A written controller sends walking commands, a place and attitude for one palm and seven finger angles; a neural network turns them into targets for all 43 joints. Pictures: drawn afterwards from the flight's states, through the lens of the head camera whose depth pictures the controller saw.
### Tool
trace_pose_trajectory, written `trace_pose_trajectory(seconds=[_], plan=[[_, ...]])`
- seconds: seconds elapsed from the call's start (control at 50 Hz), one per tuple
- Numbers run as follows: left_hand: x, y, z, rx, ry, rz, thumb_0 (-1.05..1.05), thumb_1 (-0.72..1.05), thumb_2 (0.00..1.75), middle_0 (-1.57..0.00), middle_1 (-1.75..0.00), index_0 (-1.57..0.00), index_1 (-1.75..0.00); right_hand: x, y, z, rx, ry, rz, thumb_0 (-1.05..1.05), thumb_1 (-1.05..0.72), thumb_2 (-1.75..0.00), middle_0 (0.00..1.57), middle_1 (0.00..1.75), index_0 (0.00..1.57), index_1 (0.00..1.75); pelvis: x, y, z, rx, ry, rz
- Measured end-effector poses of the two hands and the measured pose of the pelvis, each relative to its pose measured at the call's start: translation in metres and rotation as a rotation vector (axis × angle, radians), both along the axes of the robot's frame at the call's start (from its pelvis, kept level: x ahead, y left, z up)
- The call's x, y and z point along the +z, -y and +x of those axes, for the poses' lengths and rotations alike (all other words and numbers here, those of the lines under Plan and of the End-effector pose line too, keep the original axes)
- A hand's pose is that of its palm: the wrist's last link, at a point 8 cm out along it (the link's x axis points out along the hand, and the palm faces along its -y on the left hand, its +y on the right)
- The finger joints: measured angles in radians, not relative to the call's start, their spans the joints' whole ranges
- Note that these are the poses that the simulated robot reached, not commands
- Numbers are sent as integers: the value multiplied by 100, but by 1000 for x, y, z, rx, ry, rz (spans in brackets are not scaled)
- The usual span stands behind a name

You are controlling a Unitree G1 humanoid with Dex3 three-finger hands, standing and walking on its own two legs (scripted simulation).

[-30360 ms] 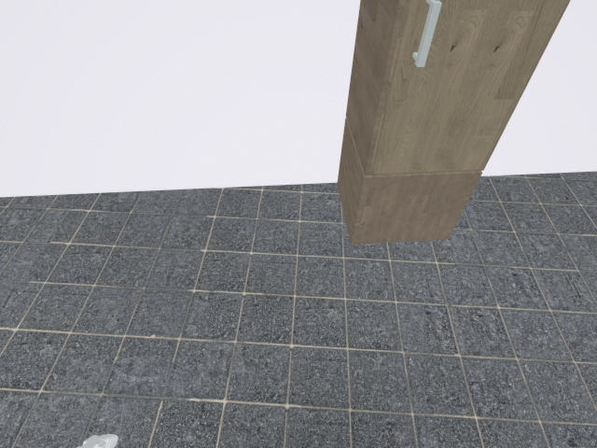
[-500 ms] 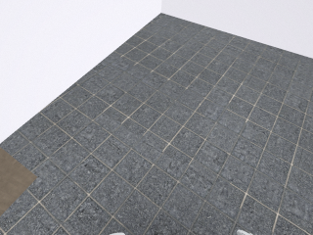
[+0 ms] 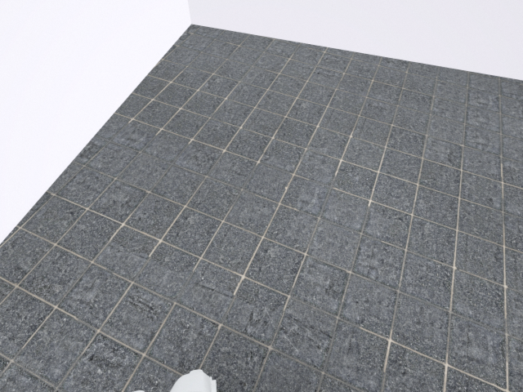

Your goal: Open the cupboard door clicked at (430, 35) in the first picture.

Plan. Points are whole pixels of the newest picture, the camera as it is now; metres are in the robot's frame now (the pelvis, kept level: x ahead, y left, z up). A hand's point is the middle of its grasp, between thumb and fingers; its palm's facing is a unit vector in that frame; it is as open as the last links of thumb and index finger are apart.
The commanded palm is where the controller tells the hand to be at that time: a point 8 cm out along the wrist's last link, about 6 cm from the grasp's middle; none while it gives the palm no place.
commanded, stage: walk to a spot facing it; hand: left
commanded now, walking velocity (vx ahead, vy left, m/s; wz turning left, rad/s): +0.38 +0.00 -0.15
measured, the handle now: out of the picture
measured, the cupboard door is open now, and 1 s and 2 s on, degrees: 47 47 47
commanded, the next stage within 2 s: turn to face it in 0.72 s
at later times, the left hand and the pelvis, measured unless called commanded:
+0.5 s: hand (190, 276) +0.35 +0.16 -0.17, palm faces -0.07 -0.98 -0.21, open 7.4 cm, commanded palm none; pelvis +0.24 -0.03 -0.02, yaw -5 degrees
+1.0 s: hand (216, 192) +0.57 +0.12 -0.17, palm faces -0.07 -0.98 -0.18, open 7.4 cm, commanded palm none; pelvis +0.46 -0.05 -0.01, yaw -4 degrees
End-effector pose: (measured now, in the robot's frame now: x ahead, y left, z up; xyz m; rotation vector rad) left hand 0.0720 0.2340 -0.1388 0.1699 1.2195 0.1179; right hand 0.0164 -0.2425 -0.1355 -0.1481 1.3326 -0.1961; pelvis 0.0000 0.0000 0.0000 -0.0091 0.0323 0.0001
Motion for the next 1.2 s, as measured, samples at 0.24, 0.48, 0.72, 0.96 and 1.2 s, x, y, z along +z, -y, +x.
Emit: trace_pose_trajectory(seconds=[0.24,0.48,0.72,0.96,1.2], plan=[[-15,-33,60,14,-173,-3,0,92,90,-20,-30,-20,-30,5,-33,161,38,204,-14,0,-91,-90,20,30,20,30,-7,-20,116,-74,31,2],[-6,23,266,-91,75,10,0,91,90,-20,-30,-20,-30,-24,16,143,-105,-163,33,0,-92,-90,20,30,20,30,-19,24,232,-95,37,22],[-15,34,305,-38,-135,-31,0,92,90,-20,-30,-20,-30,2,25,348,-68,82,0,1,-91,-90,19,30,19,30,-4,29,349,-111,24,-16],[-4,52,461,-87,-32,-19,0,91,90,-20,-30,-20,-30,-3,30,411,-90,1,-1,-1,-94,-90,20,30,20,30,-1,42,449,-104,26,-4],[-2,70,529,77,89,-3,-1,91,90,-20,-30,-21,-30,-9,58,519,36,-77,17,1,-91,-90,20,30,20,30,-5,66,520,72,27,30]])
